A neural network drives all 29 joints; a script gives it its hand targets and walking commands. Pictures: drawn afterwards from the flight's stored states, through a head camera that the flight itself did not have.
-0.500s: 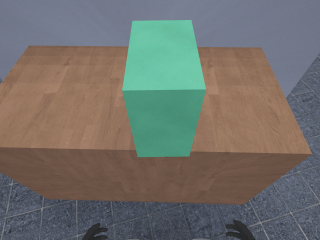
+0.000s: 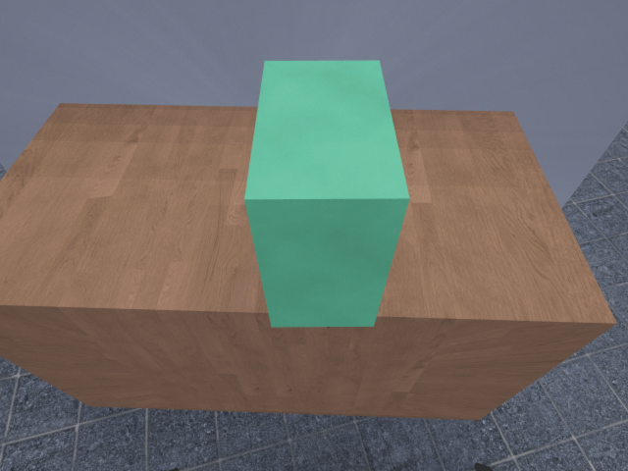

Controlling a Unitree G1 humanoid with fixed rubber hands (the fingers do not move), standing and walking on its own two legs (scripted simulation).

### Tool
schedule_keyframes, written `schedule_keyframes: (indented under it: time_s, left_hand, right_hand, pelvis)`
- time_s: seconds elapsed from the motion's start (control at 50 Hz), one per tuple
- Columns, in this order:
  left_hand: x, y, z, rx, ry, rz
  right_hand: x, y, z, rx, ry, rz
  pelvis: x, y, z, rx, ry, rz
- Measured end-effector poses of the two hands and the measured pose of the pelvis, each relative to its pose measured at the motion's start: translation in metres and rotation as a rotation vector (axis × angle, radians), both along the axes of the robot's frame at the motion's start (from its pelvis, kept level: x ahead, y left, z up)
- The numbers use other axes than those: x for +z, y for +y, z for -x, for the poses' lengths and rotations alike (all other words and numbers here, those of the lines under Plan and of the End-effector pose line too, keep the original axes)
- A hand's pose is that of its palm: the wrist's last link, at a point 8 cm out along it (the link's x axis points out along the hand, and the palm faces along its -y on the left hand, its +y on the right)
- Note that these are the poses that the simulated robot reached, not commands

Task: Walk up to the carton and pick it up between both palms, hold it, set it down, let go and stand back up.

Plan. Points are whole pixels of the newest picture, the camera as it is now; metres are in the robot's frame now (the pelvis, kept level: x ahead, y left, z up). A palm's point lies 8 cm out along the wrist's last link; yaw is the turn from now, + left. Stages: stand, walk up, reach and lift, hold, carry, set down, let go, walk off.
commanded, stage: stand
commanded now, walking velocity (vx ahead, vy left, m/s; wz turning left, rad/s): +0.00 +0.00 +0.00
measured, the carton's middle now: (322, 201) +0.48 +0.00 +0.05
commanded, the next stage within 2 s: none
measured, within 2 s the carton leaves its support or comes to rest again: neither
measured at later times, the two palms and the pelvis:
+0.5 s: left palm out of the picture +0.03 +0.22 -0.13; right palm out of the picture +0.03 -0.23 -0.13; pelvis +0.01 +0.00 +0.01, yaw +0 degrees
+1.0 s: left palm out of the picture -0.02 +0.20 -0.14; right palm out of the picture -0.02 -0.21 -0.13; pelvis -0.01 +0.00 +0.02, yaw +0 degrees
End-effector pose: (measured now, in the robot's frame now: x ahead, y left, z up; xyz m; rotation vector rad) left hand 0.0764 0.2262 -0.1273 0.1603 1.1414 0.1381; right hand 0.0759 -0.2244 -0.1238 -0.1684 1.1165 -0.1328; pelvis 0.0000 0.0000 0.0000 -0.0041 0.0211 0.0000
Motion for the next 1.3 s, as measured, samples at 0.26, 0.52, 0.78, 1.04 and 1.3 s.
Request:
schedule_keyframes:
  time_s: [0.26,0.52,0.78,1.04,1.3]
  left_hand:
    - [-0.005,-0.003,0.022,0.044,0.101,0.004]
    - [-0.007,-0.009,0.044,0.071,0.178,0.014]
    - [-0.007,-0.018,0.076,0.081,0.257,0.031]
    - [-0.008,-0.022,0.098,0.079,0.301,0.047]
    - [-0.007,-0.023,0.110,0.072,0.325,0.051]
  right_hand:
    - [-0.006,-0.002,0.019,-0.039,0.093,0.000]
    - [-0.008,-0.003,0.049,-0.074,0.198,0.001]
    - [-0.011,0.014,0.074,-0.081,0.271,-0.036]
    - [-0.009,0.019,0.097,-0.084,0.313,-0.043]
    - [-0.010,0.027,0.115,-0.087,0.348,-0.059]
  pelvis:
    - [0.004,-0.001,-0.009,0.002,-0.017,-0.002]
    - [0.010,-0.002,-0.009,-0.001,-0.045,-0.003]
    - [0.014,-0.002,-0.001,-0.004,-0.065,-0.002]
    - [0.016,-0.001,0.009,-0.003,-0.067,-0.004]
    - [0.017,0.001,0.015,-0.006,-0.060,-0.002]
